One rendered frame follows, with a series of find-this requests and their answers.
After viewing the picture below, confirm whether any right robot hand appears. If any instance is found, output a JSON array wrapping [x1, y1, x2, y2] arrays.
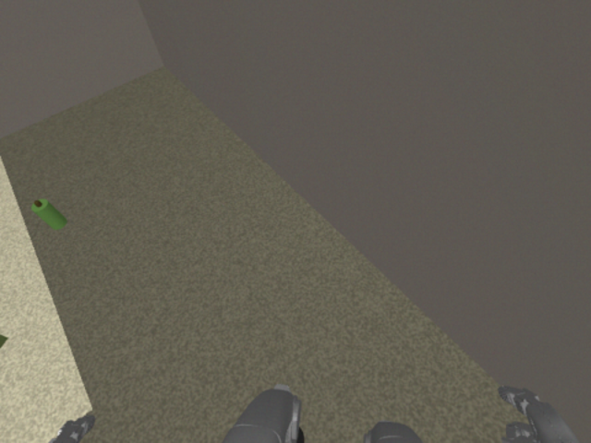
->
[[498, 386, 579, 443]]

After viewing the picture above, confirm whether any left robot hand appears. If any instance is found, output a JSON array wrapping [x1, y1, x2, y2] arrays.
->
[[48, 415, 95, 443]]

